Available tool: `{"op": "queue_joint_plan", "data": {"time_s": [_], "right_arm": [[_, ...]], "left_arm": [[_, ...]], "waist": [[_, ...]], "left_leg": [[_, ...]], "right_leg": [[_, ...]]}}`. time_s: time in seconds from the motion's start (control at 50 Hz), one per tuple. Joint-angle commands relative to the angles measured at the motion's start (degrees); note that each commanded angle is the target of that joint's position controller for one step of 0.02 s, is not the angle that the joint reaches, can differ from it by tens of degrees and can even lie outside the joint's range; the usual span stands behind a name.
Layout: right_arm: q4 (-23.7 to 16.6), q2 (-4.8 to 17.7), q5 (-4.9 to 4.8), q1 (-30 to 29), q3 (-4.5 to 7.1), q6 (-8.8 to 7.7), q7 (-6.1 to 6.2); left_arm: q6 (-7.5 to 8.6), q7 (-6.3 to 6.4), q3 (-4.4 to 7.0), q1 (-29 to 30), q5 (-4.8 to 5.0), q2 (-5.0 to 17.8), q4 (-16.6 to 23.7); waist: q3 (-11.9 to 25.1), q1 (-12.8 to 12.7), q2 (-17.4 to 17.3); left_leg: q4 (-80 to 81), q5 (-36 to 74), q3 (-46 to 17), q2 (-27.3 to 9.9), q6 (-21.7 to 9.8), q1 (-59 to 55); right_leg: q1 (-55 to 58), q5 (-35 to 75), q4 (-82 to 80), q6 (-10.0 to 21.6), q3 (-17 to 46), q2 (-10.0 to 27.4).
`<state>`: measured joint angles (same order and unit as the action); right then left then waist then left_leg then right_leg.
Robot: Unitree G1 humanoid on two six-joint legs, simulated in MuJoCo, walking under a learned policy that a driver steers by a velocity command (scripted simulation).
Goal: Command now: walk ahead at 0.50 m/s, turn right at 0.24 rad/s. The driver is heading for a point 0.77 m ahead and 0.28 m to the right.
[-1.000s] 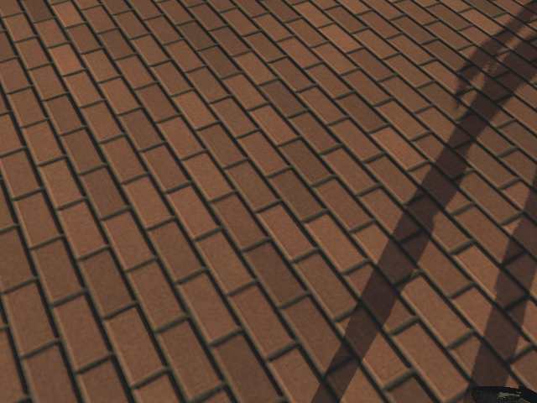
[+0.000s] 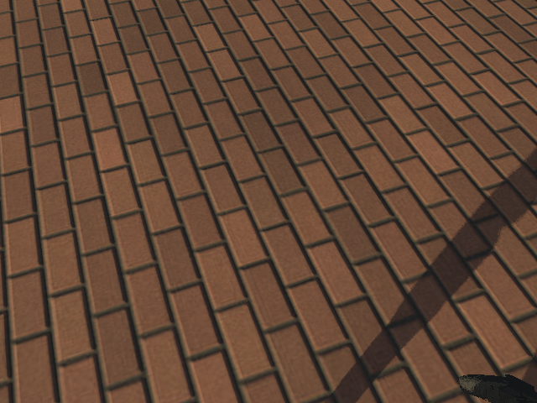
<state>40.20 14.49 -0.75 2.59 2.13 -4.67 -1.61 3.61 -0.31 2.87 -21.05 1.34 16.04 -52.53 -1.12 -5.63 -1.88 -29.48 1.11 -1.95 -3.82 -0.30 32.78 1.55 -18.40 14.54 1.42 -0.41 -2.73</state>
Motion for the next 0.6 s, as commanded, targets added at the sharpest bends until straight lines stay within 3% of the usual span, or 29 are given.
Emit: {"op": "queue_joint_plan", "data": {"time_s": [0.02, 0.04, 0.06, 0.08, 0.1, 0.12, 0.14, 0.16, 0.18, 0.22, 0.28, 0.36, 0.44, 0.48, 0.52, 0.54, 0.56, 0.58, 0.6], "right_arm": [[-3.3, 7.6, 0.03, 1.8, 2.54, -1.68, -0.16], [-1.0, 10.3, 0.33, 9.8, 3.89, -1.79, 0.33], [0.4, 14.3, 1.44, 20.0, 5.06, -1.7, 1.0], [1.7, 18.1, 1.58, 22.6, 5.87, -0.99, 0.94], [1.3, 12.1, 1.19, 22.6, 4.48, -0.74, 1.01], [1.0, 9.5, 0.92, 18.9, 3.56, -0.79, 1.28], [0.9, 8.2, 1.04, 15.1, 3.09, -0.88, 1.34], [1.1, 6.6, 1.14, 12.2, 2.66, -1.01, 1.2], [1.3, 5.7, 1.5, 10.3, 2.41, -1.37, 1.15], [2.1, 5.6, 1.4, 8.6, 2.66, -1.98, 1.12], [3.5, 7.5, 1.6, 8.7, 3.44, -2.38, 1.59], [4.8, 9.3, 1.46, 9.6, 4.01, -1.79, 2.3], [6.6, 11.2, 0.4, 12.9, 4.73, -0.63, 2.55], [7.3, 12.1, -0.29, 13.7, 5.14, 0.23, 2.53], [7.2, 13.7, -0.86, 12.8, 5.62, 1.06, 2.68], [7.1, 14.3, -1.15, 12.1, 5.78, 1.58, 2.77], [6.8, 13.8, -1.37, 11.1, 5.49, 2.02, 2.83], [6.0, 11.6, 0.04, 12.2, 4.52, 1.75, 3.02], [2.6, 2.8, 2.31, 16.8, 1.86, 0.24, 2.47]], "left_arm": [[-0.47, 0.72, 2.68, 0.9, 0.26, 11.1, 2.1], [-0.51, 0.7, 2.13, 1.2, -0.11, 9.7, 2.4], [-0.33, 0.62, 0.73, 1.6, -1.41, 6.0, 4.2], [0.79, 0.34, -1.07, -6.6, -0.66, -0.4, 5.0], [1.37, 0.24, 0.33, -4.1, 0.76, 5.9, 4.0], [1.52, 0.22, 1.39, 1.2, 1.59, 9.0, 5.5], [1.37, 0.46, 1.45, 3.9, 1.22, 8.4, 6.1], [0.98, 0.56, 1.72, 5.2, 0.49, 7.8, 6.4], [0.23, 0.49, 1.92, 4.0, 0.47, 6.8, 6.2], [-1.24, 0.36, 1.7, 3.4, 0.69, 4.3, 6.6], [-2.36, 0.31, 1.68, 6.2, 0.11, 3.3, 8.5], [-1.86, -1.1, 1.22, 12.0, -0.12, 2.3, 10.5], [-1.85, -2.32, 0.88, 19.1, -0.21, 2.2, 13.6], [-2.0, -2.8, 1.13, 20.6, -0.22, 3.0, 15.0], [-2.24, -3.02, 2.02, 18.6, -0.3, 4.7, 15.6], [-2.4, -2.93, 2.98, 13.9, -0.18, 6.2, 14.8], [-2.5, -2.5, 4.69, 5.1, 0.07, 8.8, 12.5], [-3.05, -1.33, 6.95, -4.7, 0.25, 14.0, 10.0], [-2.6, -0.97, 7.56, -2.1, 0.7, 20.4, 10.6]], "waist": [[0.6, 6.0, 6.6], [6.2, 9.8, 5.7], [15.7, 13.7, 0.5], [23.6, 10.0, -15.9], [22.2, 12.2, -11.3], [13.4, 12.2, -7.9], [9.0, 10.7, -4.5], [5.3, 9.2, -3.8], [3.8, 7.2, -4.9], [2.0, 5.6, -4.3], [-0.2, 5.1, -2.1], [-1.6, 6.7, -1.1], [-3.8, 9.3, -0.3], [-4.2, 9.1, -0.8], [-1.8, 6.9, -2.3], [1.2, 4.0, -2.9], [5.6, -1.0, -1.8], [10.9, -4.6, 3.9], [14.3, 3.2, 19.0]], "left_leg": [[3.5, -4.1, 1.0, 2.1, -1.9, -8.9], [3.6, -3.4, 1.5, 2.1, -3.6, -21.5], [0.6, -2.5, -8.0, -7.7, -7.2, -39.0], [5.7, -12.8, -32.6, -21.1, -15.6, -57.1], [10.0, -21.6, -36.7, -20.0, -15.0, -54.6], [11.3, -21.2, -27.8, -18.2, -12.4, -47.6], [12.9, -16.8, -21.5, -16.0, -11.2, -40.3], [15.1, -12.9, -16.5, -14.1, -10.6, -34.1], [17.1, -10.3, -12.4, -12.7, -10.1, -29.6], [20.3, -6.5, -7.2, -12.3, -10.5, -25.2], [22.4, -1.8, -1.0, -12.6, -11.1, -24.4], [23.0, 0.6, 7.5, -10.6, -9.5, -25.7], [21.7, 1.3, 11.0, -12.3, -8.4, -31.6], [19.0, 5.6, 12.1, -13.5, -7.5, -35.7], [12.0, 22.7, 13.7, -13.7, -6.3, -37.9], [4.7, 31.6, 14.7, -13.0, -5.5, -37.7], [-7.2, 33.7, 16.6, -10.8, -3.7, -34.0], [-24.9, 18.1, 16.9, -8.2, -0.6, -20.4], [-44.4, -33.5, 11.3, 3.9, 3.1, 5.2]], "right_leg": [[-1.7, 30.9, 5.2, 7.7, 9.8, 15.9], [-5.0, 34.3, 14.4, 6.0, 7.8, 12.6], [-15.7, 22.1, 31.4, 3.7, 5.1, 8.5], [-37.0, -12.1, 50.4, 0.2, 2.1, 0.0], [-42.7, -15.1, 57.6, 0.2, 8.1, 2.6], [-46.0, -10.2, 59.2, 0.5, 7.4, 5.0], [-44.6, -5.4, 57.9, 0.3, 6.2, 7.4], [-43.0, -2.3, 55.2, 0.0, 6.1, 8.8], [-39.8, 0.0, 53.6, -0.2, 6.5, 10.2], [-37.6, 1.6, 51.7, -0.8, 6.0, 10.9], [-40.7, 7.3, 46.4, -1.8, 6.4, 11.4], [-39.3, 18.9, 33.2, -1.5, 3.5, 10.5], [-39.6, 19.0, 25.1, 0.1, 0.2, 9.5], [-39.9, 14.9, 23.1, 1.6, -1.2, 8.6], [-34.5, 8.9, 22.6, 3.8, -4.3, 5.4], [-28.1, 6.7, 22.2, 5.2, -6.1, 2.8], [-15.9, 9.5, 18.6, 7.2, -7.1, -0.2], [1.7, 10.2, 17.0, 10.3, 2.5, 4.0], [17.6, 0.1, 10.3, 20.7, 35.7, 17.9]]}}
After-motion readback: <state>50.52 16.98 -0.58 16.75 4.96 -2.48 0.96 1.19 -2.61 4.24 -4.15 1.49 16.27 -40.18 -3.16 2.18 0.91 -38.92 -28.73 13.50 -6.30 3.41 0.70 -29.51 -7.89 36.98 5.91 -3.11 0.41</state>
